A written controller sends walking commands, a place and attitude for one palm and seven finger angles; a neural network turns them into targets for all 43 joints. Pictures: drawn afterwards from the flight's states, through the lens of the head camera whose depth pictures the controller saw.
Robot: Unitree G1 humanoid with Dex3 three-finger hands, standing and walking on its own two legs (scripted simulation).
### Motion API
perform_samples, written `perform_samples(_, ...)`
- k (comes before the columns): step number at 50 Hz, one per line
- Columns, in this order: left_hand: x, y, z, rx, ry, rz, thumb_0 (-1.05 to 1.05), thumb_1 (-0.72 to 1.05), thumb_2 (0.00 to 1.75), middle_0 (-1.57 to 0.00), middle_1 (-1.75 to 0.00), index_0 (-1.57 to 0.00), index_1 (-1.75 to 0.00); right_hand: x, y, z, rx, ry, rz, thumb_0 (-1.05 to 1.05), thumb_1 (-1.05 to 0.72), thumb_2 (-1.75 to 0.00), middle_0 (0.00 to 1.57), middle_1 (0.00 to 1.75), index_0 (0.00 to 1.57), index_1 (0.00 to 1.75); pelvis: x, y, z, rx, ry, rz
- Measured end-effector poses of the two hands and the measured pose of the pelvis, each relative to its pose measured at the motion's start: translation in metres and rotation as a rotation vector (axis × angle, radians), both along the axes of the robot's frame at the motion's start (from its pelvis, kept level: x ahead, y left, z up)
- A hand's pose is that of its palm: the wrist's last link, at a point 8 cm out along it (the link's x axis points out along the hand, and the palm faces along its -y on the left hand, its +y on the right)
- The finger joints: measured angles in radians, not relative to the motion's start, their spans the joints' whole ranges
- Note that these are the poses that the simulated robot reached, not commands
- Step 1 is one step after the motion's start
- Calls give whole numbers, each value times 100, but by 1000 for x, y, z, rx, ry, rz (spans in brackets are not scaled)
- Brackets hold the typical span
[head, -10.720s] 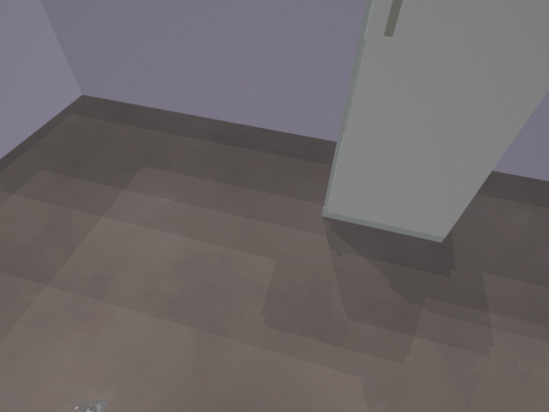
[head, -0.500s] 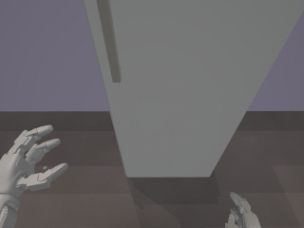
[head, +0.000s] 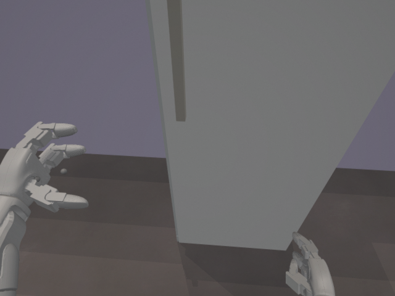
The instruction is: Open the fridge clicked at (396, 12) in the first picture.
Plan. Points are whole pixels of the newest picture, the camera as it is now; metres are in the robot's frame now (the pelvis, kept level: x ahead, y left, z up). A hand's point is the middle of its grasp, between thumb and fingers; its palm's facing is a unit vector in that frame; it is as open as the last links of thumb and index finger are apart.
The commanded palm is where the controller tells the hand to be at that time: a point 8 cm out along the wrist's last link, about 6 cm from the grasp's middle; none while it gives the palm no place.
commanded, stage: raise the hand to about handle height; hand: left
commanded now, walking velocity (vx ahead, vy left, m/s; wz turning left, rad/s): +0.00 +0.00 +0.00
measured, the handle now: (179, 61) +0.50 +0.11 +0.26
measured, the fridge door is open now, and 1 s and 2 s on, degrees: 0 0 0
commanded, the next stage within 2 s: move the hooked fingers beside the handle in 0.84 s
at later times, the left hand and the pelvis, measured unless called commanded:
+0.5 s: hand (48, 128) +0.27 +0.27 +0.25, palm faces +0.11 -0.99 -0.10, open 14.0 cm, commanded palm +0.23 +0.31 +0.25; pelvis -0.01 -0.01 +0.00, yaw +0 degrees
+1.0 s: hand (63, 124) +0.29 +0.26 +0.24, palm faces +0.11 -0.99 -0.09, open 14.0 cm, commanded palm +0.26 +0.29 +0.25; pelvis +0.01 -0.02 +0.00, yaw +0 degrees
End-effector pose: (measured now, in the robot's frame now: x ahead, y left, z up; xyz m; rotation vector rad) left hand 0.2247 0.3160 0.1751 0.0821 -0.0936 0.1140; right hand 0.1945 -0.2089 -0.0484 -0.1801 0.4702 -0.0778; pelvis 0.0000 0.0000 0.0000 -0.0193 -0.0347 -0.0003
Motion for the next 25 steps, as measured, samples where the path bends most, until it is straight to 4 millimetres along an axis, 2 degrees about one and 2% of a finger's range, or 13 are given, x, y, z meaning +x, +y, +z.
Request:
perform_samples(8, 3, 7, 34, 14, -21, 12, -1, -47, 31, -30, -118, -30, -118, -1, 6, 1, 18, 17, 30, 2, -90, -90, 20, 30, 20, 30, -6, -3, 3, 2, -25, 9)
perform_samples(19, 15, 10, 78, 37, -38, 9, -1, -50, 30, -30, -120, -30, -120, -9, -9, -6, 19, 54, 18, 2, -90, -90, 20, 30, 20, 30, -9, -10, 5, 5, -36, 14)
perform_samples(22, 19, 10, 81, 27, -23, 6, -1, -50, 30, -30, -120, -30, -120, -9, -15, -7, 23, 58, 11, 2, -90, -90, 20, 30, 20, 30, -8, -11, 5, 6, -31, 11)
perform_samples(25, 23, 7, 75, 21, 10, -5, -1, -51, 30, -30, -120, -30, -120, -8, -20, -7, 27, 59, 2, 2, -90, -90, 20, 30, 20, 30, -6, -13, 4, 7, -26, 8)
